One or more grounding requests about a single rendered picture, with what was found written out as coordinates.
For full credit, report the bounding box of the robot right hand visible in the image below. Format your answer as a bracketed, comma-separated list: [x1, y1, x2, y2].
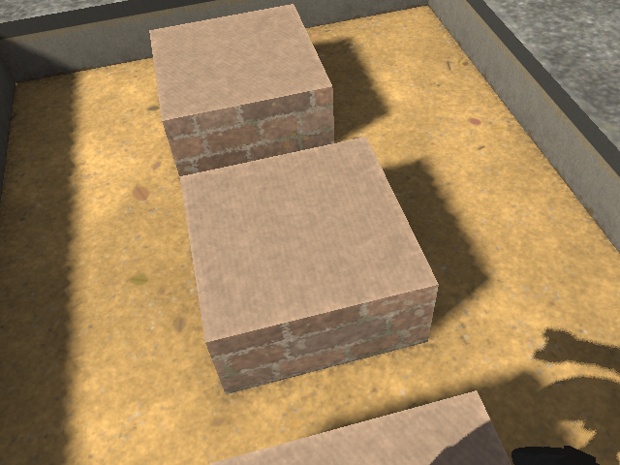
[511, 446, 600, 465]

